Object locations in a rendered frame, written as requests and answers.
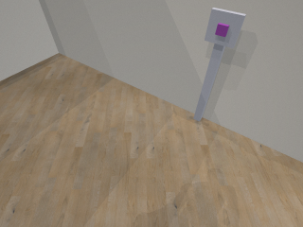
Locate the panel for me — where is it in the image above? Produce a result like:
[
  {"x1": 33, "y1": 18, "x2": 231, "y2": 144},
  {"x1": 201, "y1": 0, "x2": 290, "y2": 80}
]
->
[{"x1": 193, "y1": 8, "x2": 246, "y2": 122}]

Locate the button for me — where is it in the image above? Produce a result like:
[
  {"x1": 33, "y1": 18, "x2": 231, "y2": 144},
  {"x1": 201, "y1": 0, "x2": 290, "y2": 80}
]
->
[{"x1": 215, "y1": 23, "x2": 229, "y2": 37}]

